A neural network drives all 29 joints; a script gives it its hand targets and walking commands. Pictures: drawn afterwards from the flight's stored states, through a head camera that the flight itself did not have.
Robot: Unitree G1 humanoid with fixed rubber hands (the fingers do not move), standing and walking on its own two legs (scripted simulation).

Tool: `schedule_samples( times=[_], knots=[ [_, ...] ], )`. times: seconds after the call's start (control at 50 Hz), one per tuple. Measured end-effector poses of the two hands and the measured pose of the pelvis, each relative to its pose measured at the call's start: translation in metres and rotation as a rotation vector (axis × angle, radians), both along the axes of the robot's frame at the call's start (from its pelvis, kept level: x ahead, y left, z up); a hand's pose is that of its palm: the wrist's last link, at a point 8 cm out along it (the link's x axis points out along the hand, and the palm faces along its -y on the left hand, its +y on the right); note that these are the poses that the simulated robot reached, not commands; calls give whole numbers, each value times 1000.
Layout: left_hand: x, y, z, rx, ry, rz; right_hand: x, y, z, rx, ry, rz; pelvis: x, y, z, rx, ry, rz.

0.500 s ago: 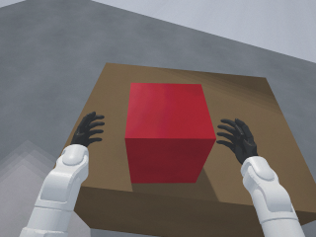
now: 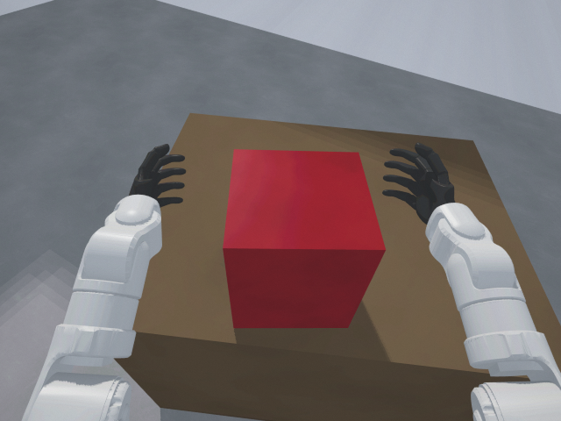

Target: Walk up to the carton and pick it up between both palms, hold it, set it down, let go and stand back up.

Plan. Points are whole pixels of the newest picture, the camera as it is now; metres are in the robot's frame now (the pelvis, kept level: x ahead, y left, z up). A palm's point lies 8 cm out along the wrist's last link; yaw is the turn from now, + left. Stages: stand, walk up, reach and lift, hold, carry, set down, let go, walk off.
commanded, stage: reach and lift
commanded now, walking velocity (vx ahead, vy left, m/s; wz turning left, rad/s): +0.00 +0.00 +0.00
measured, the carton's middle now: (293, 243) +0.42 +0.00 -0.01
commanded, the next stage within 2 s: none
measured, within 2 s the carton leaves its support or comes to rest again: neither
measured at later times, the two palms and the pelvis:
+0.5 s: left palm (146, 226) +0.37 +0.22 +0.08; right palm (436, 219) +0.40 -0.20 +0.11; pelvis +0.00 +0.00 +0.00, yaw +0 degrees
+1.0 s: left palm (165, 243) +0.39 +0.21 +0.02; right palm (409, 240) +0.41 -0.19 +0.03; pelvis +0.03 +0.00 +0.00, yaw +0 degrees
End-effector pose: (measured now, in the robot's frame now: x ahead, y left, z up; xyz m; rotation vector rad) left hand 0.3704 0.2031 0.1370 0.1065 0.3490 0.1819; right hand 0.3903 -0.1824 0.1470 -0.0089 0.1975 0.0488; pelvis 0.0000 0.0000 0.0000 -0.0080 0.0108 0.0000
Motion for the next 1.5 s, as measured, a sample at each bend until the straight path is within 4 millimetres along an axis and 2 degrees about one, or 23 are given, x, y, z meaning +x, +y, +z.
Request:
schedule_samples(
  times=[0.18,0.26,0.34,0.44,0.52,0.6,0.68,0.94,1.06,1.18,1.28,1.4,1.5],
  knots=[
    [18,-2,11,-7,-10,-1,20,3,10,4,11,-6,4,0,0,-1,5,0],
    [20,-1,10,-9,-15,2,23,0,4,6,34,-22,5,1,0,-1,6,0],
    [17,4,-8,-14,9,9,18,-6,-9,7,59,-38,5,1,0,-1,6,0],
    [9,12,-45,-23,66,27,11,-15,-28,-5,88,-69,3,0,0,0,4,0],
    [0,18,-64,-25,24,41,5,-23,-46,-32,99,-80,3,0,0,0,4,0],
    [-4,20,-75,-32,-28,58,0,-23,-58,-32,87,-67,4,1,0,-1,8,0],
    [0,18,-85,-32,-28,63,0,-20,-70,-18,107,-65,8,1,0,-1,27,0],
    [18,5,-113,-42,-49,44,14,-11,-109,-58,129,-23,25,0,-1,0,133,-1],
    [13,4,-127,-38,-37,43,22,-8,-111,-50,75,-21,34,-1,-1,1,166,-1],
    [6,6,-131,-38,-40,41,27,-3,-108,-52,44,-9,37,-2,-1,2,172,-1],
    [4,4,-128,-41,-64,38,23,3,-113,-42,58,-10,35,-1,-2,1,169,-1],
    [6,-17,-125,-82,-87,10,14,22,-123,-19,80,3,30,-2,-2,3,164,-1],
    [14,-41,-119,-119,-107,-15,15,26,-122,-38,70,-4,28,-4,-2,5,173,-1]
  ],
)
